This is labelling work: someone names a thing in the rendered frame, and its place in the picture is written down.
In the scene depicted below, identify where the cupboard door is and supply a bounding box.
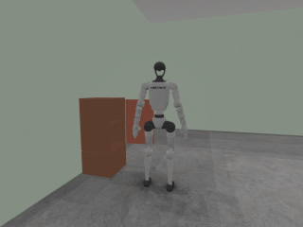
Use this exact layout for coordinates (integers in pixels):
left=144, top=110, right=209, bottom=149
left=125, top=99, right=154, bottom=145

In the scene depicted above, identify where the right robot hand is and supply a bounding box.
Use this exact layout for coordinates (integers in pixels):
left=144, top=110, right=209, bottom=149
left=179, top=125, right=188, bottom=141

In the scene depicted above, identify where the left robot upper arm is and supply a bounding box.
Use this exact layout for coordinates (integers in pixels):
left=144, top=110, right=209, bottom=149
left=137, top=81, right=150, bottom=107

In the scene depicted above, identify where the right robot upper arm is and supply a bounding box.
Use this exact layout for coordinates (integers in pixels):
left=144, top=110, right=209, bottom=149
left=169, top=81, right=181, bottom=108

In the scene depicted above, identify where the robot head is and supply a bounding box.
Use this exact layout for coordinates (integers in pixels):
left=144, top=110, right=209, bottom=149
left=152, top=61, right=166, bottom=82

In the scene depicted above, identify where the left robot hand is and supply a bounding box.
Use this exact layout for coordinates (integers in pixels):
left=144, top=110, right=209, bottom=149
left=133, top=124, right=141, bottom=139

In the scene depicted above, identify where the robot right forearm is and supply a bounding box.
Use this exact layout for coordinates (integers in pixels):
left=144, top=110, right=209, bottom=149
left=176, top=101, right=186, bottom=126

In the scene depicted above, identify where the robot left thigh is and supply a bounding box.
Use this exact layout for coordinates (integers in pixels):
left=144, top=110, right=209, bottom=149
left=144, top=120, right=154, bottom=157

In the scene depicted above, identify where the robot left forearm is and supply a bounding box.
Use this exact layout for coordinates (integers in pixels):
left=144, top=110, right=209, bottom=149
left=134, top=101, right=142, bottom=125

